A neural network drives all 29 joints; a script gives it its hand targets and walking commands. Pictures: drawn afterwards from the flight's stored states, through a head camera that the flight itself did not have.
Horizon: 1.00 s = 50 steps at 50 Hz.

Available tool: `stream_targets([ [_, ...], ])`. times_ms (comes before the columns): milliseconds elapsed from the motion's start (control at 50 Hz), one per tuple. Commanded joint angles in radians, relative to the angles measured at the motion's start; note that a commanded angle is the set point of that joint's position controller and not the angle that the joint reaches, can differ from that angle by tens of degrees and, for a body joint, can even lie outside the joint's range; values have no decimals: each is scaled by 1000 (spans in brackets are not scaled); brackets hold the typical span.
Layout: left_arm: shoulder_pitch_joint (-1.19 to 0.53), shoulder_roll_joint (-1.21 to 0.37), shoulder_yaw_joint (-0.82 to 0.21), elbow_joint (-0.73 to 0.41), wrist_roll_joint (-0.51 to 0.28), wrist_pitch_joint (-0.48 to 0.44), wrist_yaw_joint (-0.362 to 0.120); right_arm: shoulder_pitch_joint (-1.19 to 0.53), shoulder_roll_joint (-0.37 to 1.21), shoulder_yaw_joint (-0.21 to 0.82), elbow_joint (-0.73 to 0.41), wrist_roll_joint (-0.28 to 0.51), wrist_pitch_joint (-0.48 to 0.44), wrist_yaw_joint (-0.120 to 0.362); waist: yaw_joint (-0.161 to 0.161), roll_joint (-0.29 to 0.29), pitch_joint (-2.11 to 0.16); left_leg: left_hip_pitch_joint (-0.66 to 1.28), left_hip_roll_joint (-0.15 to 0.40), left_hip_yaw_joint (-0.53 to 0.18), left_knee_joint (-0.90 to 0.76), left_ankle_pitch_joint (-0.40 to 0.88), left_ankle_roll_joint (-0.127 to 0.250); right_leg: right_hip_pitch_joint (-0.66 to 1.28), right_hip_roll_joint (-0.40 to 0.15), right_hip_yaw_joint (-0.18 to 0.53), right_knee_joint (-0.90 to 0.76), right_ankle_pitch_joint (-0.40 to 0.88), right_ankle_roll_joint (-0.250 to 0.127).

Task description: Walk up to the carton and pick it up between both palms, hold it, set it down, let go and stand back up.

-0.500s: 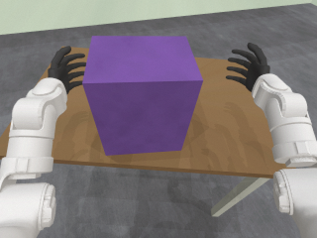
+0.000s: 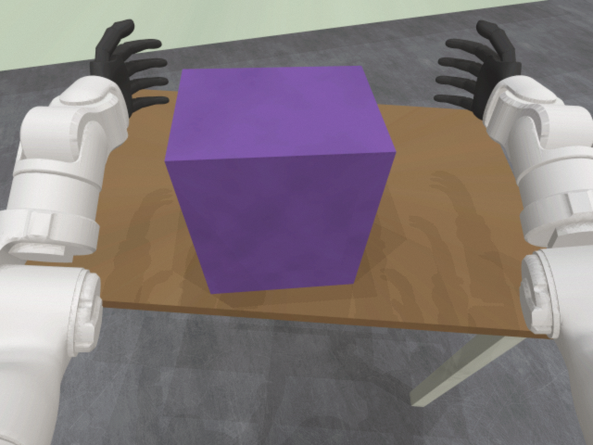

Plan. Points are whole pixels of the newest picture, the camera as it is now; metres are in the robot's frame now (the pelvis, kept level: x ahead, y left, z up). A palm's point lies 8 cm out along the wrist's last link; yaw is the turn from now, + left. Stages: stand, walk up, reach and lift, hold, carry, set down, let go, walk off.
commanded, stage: reach and lift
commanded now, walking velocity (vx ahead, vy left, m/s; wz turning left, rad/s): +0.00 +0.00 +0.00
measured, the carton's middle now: (279, 190) +0.45 +0.04 +0.08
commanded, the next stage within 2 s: none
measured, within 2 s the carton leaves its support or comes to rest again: neither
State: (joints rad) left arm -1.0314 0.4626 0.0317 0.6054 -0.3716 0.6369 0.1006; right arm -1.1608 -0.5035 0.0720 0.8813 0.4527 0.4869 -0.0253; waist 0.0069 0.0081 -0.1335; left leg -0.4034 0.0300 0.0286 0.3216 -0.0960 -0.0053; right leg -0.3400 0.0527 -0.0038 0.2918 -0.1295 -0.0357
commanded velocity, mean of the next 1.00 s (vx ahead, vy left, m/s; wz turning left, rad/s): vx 0.00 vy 0.00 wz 0.00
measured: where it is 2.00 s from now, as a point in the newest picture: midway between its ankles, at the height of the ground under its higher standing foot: outside the picture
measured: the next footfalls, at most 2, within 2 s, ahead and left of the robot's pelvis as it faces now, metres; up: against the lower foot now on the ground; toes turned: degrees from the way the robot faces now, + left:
none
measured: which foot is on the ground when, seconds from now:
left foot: down 0.00-1.00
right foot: down 0.00-1.00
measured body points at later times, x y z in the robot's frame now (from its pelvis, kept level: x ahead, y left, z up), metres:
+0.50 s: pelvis +0.00 +0.00 +0.00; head +0.06 +0.00 +0.45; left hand +0.46 +0.22 +0.15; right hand +0.48 -0.21 +0.16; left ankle +0.03 +0.12 -0.75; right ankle +0.00 -0.10 -0.75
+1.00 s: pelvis -0.01 -0.01 -0.01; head +0.07 -0.01 +0.44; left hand +0.45 +0.21 +0.09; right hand +0.47 -0.18 +0.08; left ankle +0.03 +0.12 -0.75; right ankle +0.00 -0.09 -0.75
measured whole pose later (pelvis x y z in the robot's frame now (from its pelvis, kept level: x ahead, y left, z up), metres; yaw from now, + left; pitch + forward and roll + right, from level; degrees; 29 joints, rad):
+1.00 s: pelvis -0.01 -0.01 -0.01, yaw +0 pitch +17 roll -1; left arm -0.90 0.25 0.04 1.02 -0.24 -0.02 0.10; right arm -0.96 -0.29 0.00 1.13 0.27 0.02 -0.03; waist 0.04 0.01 -0.17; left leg -0.57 0.04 0.00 0.36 -0.09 -0.02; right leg -0.50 0.06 -0.03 0.31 -0.11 -0.05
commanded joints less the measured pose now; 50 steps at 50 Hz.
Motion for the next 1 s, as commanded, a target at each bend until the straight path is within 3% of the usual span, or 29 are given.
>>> stream_targets([
  [0, -585, 196, 39, -67, -11, -48, 9, -574, -208, -16, -78, 19, -37, 13, 9, 1, -670, 445, -10, -43, 68, 290, 2, 55, -13, -12, -4, 351, 83],
  [120, -567, 175, 34, 51, 13, -106, -13, -542, -185, 16, 25, 23, -61, 16, 9, -7, -641, 422, -15, -49, 57, 292, 3, 97, -24, -6, -17, 389, 88],
  [220, -467, 125, 44, 81, 59, -193, -45, -439, -154, -4, 26, -8, -111, 8, -6, -10, -608, 400, -19, -56, 36, 283, 6, 153, -32, 2, -32, 414, 71],
  [360, -460, 98, 39, -75, 55, -297, -29, -421, -139, -116, -153, -95, -191, 4, -22, 39, -754, 451, -13, -52, 53, 280, -5, 55, -14, -21, -27, 373, 40],
  [440, -457, 92, 38, -101, 56, -326, -4, -421, -126, -131, -160, -120, -225, 6, -12, 50, -828, 461, -7, -50, 79, 301, -1, 14, -12, -25, -5, 379, 46],
  [560, -397, 62, 62, 20, 98, -398, -5, -384, -81, -98, -55, -132, -283, -6, 9, 1, -836, 376, -11, -44, 91, 320, 23, 73, -22, -9, 29, 457, 78],
  [680, -360, 14, 67, 199, 127, -529, -29, -349, -37, -60, 61, -126, -368, -15, 15, -27, -784, 250, -12, -36, 69, 275, 33, 157, -39, 14, 49, 500, 92],
  [840, -360, -81, 16, 272, 136, -661, -33, -287, 13, -79, 129, -148, -493, -4, 11, 37, -730, 433, -14, -35, 124, 339, -24, -73, -6, -33, 0, 316, 66],
  [980, -412, -114, -1, 229, 131, -696, 9, -345, 23, -126, 24, -217, -537, -13, 1, 4, -879, 460, -10, -33, 150, 344, -31, -121, 1, -58, 7, 275, 74],
])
